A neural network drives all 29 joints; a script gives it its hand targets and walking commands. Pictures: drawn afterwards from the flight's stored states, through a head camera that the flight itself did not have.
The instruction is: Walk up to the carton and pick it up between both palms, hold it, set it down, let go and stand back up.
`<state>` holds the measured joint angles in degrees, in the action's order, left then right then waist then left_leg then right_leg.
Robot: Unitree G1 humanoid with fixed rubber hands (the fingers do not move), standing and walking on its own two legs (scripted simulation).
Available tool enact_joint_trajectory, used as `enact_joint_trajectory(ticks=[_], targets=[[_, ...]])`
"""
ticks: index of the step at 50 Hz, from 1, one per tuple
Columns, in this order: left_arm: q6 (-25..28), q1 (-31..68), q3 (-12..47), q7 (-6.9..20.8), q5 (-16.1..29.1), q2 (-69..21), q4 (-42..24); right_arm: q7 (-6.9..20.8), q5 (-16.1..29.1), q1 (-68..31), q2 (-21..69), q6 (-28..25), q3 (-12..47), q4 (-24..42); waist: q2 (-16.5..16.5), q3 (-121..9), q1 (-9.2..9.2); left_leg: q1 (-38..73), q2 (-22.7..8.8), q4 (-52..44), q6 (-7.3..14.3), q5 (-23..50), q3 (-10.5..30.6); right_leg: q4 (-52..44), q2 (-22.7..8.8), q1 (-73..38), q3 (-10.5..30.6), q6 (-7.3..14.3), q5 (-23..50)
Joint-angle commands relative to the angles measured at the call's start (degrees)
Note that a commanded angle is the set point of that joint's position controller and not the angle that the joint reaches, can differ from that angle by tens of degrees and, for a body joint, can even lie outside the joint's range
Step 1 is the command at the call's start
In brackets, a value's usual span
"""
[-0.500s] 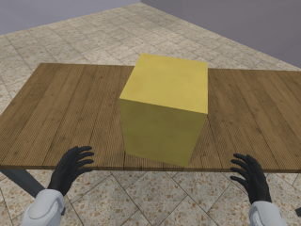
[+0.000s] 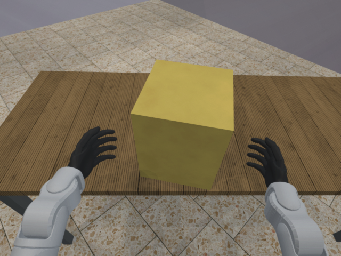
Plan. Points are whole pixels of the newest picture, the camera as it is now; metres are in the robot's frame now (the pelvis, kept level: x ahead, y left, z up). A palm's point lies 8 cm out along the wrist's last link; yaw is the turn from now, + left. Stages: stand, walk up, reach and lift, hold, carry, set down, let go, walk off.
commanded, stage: reach and lift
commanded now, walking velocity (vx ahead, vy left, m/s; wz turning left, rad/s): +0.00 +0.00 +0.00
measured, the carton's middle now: (184, 126) +0.42 -0.01 +0.07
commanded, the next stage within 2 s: none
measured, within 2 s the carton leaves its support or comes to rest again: neither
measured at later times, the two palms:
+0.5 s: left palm (93, 118) +0.36 +0.20 +0.15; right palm (269, 148) +0.31 -0.19 +0.12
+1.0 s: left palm (97, 80) +0.43 +0.19 +0.20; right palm (267, 117) +0.37 -0.19 +0.15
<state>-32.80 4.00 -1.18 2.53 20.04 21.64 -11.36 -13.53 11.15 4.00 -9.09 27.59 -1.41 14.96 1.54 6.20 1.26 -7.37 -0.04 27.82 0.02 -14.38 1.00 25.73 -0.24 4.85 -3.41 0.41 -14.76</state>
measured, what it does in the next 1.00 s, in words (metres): stands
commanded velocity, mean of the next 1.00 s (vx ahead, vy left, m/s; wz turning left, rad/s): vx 0.00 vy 0.00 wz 0.00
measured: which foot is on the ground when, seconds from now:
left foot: down 0.00-1.00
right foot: down 0.00-1.00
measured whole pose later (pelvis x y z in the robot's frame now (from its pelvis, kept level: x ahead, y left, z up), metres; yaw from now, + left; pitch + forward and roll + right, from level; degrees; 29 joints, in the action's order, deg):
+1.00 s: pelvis -0.01 +0.00 +0.00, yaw +0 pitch +0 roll -1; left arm -33.7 51.1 -1.2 1.0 19.8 27.4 35.0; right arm -14.8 14.3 -39.6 -9.1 27.7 -1.7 -25.1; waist 1.5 0.9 -5.6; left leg -14.8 -0.2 27.8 0.1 -12.9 1.0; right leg 25.7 -0.1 12.3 -3.4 0.3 -13.2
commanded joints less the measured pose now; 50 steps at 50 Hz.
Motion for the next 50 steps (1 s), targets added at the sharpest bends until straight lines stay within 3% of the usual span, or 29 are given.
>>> enact_joint_trajectory(ticks=[1, 4, 5, 7, 10, 11, 13, 17, 19, 22, 24, 25, 28, 29, 30, 32, 33, 35, 36, 37, 39, 40, 41, 43, 44, 46, 47, 49, 50], targets=[[2.2, 26.3, -10.4, -0.5, -1.5, 12.2, -12.3, -1.0, 5.4, -23.2, -8.8, -3.5, -8.1, 13.0, -3.5, -21.9, -4.15, 2.6, -0.9, -10.0, 0.4, 15.8, -2.2, -6.4, -1.1, -6.1, 7.0, -1.5, 23.9], [1.5, 33.7, -11.3, -0.7, -0.5, 13.6, -7.7, -1.0, 5.7, -31.6, -9.3, -3.4, -7.2, 12.1, -1.6, -23.2, -3.86, -1.2, 0.1, -10.4, 1.5, 13.1, -2.8, -5.6, -2.1, -7.1, 7.8, -2.5, 25.6], [1.3, 31.4, -11.3, -0.9, -1.5, 12.8, -9.2, -1.1, 6.3, -29.3, -9.4, -3.3, -6.6, 11.8, -2.2, -23.9, -4.37, -0.5, -0.1, -10.0, 1.4, 14.1, -2.8, -5.1, -2.3, -7.8, 8.1, -2.7, 27.8], [-0.1, 36.8, -11.1, -1.5, -1.6, 13.9, -6.2, -1.0, 6.0, -34.3, -10.6, -2.9, -7.8, 7.6, -3.9, -24.3, -4.51, -0.5, -0.7, -9.9, 0.9, 14.0, -2.4, -4.9, -1.1, -7.3, 7.4, -1.6, 24.0], [-0.1, 43.7, -11.1, -1.5, -0.9, 15.6, -2.5, -1.4, 4.7, -40.3, -11.6, -3.0, -9.8, 6.5, -2.3, -24.9, -5.84, -2.1, -0.3, -10.2, 1.7, 9.5, -3.0, -5.4, -1.4, -7.2, 7.2, -2.1, 20.4], [-0.4, 44.3, -10.8, -1.7, -1.8, 15.3, 0.2, -1.3, 4.7, -40.8, -9.6, -2.6, -8.5, 3.8, -3.7, -24.0, -4.89, -3.0, -0.2, -10.5, 1.9, 9.0, -3.0, -5.8, -1.8, -6.5, 7.8, -2.0, 19.7], [-0.8, 44.2, -11.0, -1.6, -2.0, 15.1, -0.7, -1.4, 6.5, -41.3, -10.3, -2.9, -7.5, 4.7, -2.1, -27.8, -5.55, -0.7, 0.0, -9.8, 1.7, 12.5, -2.7, -4.9, -1.5, -8.3, 7.4, -2.4, 25.4], [-1.4, 53.9, -11.2, -1.5, -2.0, 16.8, 7.7, -1.7, 5.5, -51.1, -10.9, -2.2, -8.3, -2.6, -2.3, -26.1, -5.95, -3.8, -0.2, -10.5, 1.8, 8.9, -2.8, -5.5, -1.4, -8.0, 7.1, -2.0, 21.8], [-0.8, 51.0, -11.1, -1.8, -2.5, 16.9, 4.5, -1.9, 7.3, -47.6, -10.5, -3.3, -7.3, 0.7, -2.2, -31.6, -5.47, -0.5, -0.1, -9.4, 1.5, 14.4, -2.7, -4.9, -1.0, -10.0, 6.9, -2.5, 28.0], [-1.9, 57.3, -11.6, -1.7, -2.6, 18.2, 8.3, -1.8, 7.6, -54.2, -11.5, -3.2, -6.8, -3.1, -3.5, -33.3, -6.34, 0.5, 0.4, -8.2, 0.9, 17.6, -2.8, -4.3, -0.4, -9.2, 6.3, -2.6, 31.2], [-1.9, 62.1, -11.1, -1.2, -1.5, 20.8, 12.1, -2.2, 7.0, -58.6, -13.1, -2.6, -9.3, -5.0, -2.9, -32.5, -7.59, -2.5, 0.3, -8.9, 1.4, 12.5, -2.5, -4.3, -0.8, -9.1, 6.6, -2.6, 28.7], [-1.8, 58.3, -10.6, -1.2, -1.7, 19.3, 9.8, -2.2, 7.7, -55.6, -12.1, -2.7, -8.0, -3.4, -2.1, -33.4, -7.19, 0.1, 0.3, -8.7, 1.4, 16.0, -2.7, -4.4, -0.5, -10.3, 6.2, -2.9, 31.6], [-1.2, 64.5, -10.5, -1.9, -2.1, 20.6, 11.6, -2.0, 8.4, -61.6, -12.4, -2.8, -7.6, -6.5, -4.4, -36.2, -5.87, 0.2, 0.1, -8.1, 0.5, 17.4, -2.1, -3.6, 0.1, -8.9, 5.4, -2.1, 31.7], [-1.0, 66.9, -10.3, -1.6, -1.2, 21.9, 14.0, -1.9, 7.9, -63.7, -12.8, -2.8, -8.2, -8.2, -3.6, -36.1, -6.98, -0.4, 0.1, -7.8, 0.7, 16.0, -2.4, -3.9, -0.1, -8.4, 5.5, -2.5, 31.1], [-0.7, 65.4, -9.5, -2.0, -0.6, 21.0, 10.4, -2.0, 9.4, -61.7, -12.7, -3.4, -7.5, -4.5, -4.7, -40.1, -7.47, 1.6, 0.3, -7.2, 0.3, 19.7, -2.5, -3.5, 0.0, -9.5, 5.4, -2.4, 35.3], [-1.5, 68.3, -9.2, -1.8, -0.5, 22.0, 15.7, -2.1, 8.3, -65.9, -14.9, -3.2, -9.2, -6.4, -4.0, -41.7, -8.11, 2.2, 0.1, -5.9, 0.0, 20.6, -1.6, -3.0, 0.9, -9.0, 4.7, -1.9, 35.3], [-1.0, 72.1, -8.0, -1.6, -0.1, 21.7, 23.2, -1.9, 6.5, -70.2, -14.7, -2.2, -10.0, -12.6, -3.5, -36.4, -8.22, -2.1, -0.2, -7.5, 0.4, 14.1, -1.4, -3.9, 0.2, -6.3, 4.9, -1.7, 28.7], [-0.1, 73.5, -7.4, -1.9, 0.6, 22.3, 17.1, -2.2, 7.3, -70.6, -14.8, -3.2, -10.1, -8.7, -4.0, -43.2, -9.0, 1.4, -0.1, -6.0, 0.5, 19.0, -1.0, -2.8, 0.8, -8.1, 4.3, -1.8, 34.2], [0.5, 75.9, -7.0, -2.0, 1.2, 22.7, 21.7, -1.7, 7.0, -73.3, -15.6, -2.9, -10.6, -12.2, -3.5, -41.9, -8.4, 1.1, -0.8, -6.5, 0.1, 16.6, -1.0, -3.3, 0.9, -5.4, 3.7, -1.9, 29.3], [0.7, 73.1, -5.4, -2.2, 1.0, 20.9, 20.2, -1.7, 7.6, -70.6, -14.2, -3.1, -9.6, -13.9, -5.5, -42.3, -9.16, 3.0, -0.4, -5.8, -0.3, 19.1, -1.3, -3.8, 1.2, -5.5, 3.7, -1.6, 30.8], [0.8, 77.4, -4.5, -2.0, 2.0, 21.3, 28.4, -1.2, 7.3, -74.1, -15.1, -2.5, -10.2, -20.3, -5.3, -38.2, -9.48, 0.3, -0.9, -6.4, -0.3, 14.7, -0.8, -4.3, 1.1, -1.7, 3.0, -1.4, 24.9], [1.2, 78.1, -4.8, -2.1, 1.4, 21.2, 28.1, -1.0, 6.5, -75.4, -16.0, -2.6, -10.6, -20.2, -4.6, -40.6, -9.56, 3.0, -1.2, -5.7, -0.5, 17.9, -0.3, -4.3, 1.6, -0.9, 2.6, -1.1, 26.7], [2.0, 81.1, -3.6, -1.7, 2.1, 21.5, 30.6, -1.0, 7.5, -78.2, -14.9, -2.8, -10.4, -21.0, -5.1, -40.6, -9.64, 1.5, -0.9, -5.6, -0.4, 15.2, -0.8, -4.4, 1.2, -1.5, 2.9, -1.0, 25.6], [2.3, 79.1, -4.6, -2.4, -0.2, 22.1, 25.3, -1.3, 7.4, -75.0, -16.3, -4.0, -10.7, -20.0, -6.7, -45.6, -9.73, 6.8, -0.7, -4.2, -1.4, 22.8, -0.5, -3.6, 2.2, -3.3, 2.4, -1.5, 32.9], [2.6, 81.9, -4.5, -2.0, -0.3, 21.6, 32.2, -1.2, 7.5, -78.3, -15.2, -3.8, -10.2, -24.7, -5.7, -43.2, -9.83, 4.9, -0.8, -4.3, -1.2, 21.2, -0.2, -4.1, 1.8, -2.5, 2.6, -1.5, 31.0], [3.7, 84.1, -2.8, -1.8, 1.2, 22.1, 34.9, -1.1, 7.1, -81.2, -13.7, -4.0, -9.3, -25.8, -5.4, -43.0, -9.44, 1.7, -0.7, -5.0, -0.6, 16.6, -0.4, -4.2, 1.2, -3.2, 2.9, -1.5, 28.3], [4.3, 87.1, -2.7, -2.2, 0.9, 21.5, 35.1, -0.8, 7.0, -85.0, -14.9, -4.6, -10.1, -25.5, -6.6, -44.5, -9.14, 1.8, -0.5, -4.9, -0.7, 16.2, -0.5, -3.9, 1.1, -1.9, 2.6, -1.4, 27.5], [4.6, 85.8, -3.3, -2.2, -0.6, 22.0, 37.8, -1.1, 6.9, -84.4, -15.6, -5.2, -9.7, -26.8, -5.2, -45.5, -9.3, 4.0, -0.4, -4.5, -0.5, 20.1, -0.2, -3.7, 1.6, -3.2, 2.4, -1.6, 31.7], [5.4, 89.9, -1.9, -2.5, 0.6, 21.1, 40.3, -0.7, 6.0, -89.0, -16.3, -5.5, -10.8, -28.1, -4.9, -44.3, -9.95, 2.9, -0.7, -4.2, -0.7, 18.1, 0.0, -3.6, 2.0, 0.0, 2.0, -1.2, 29.0]])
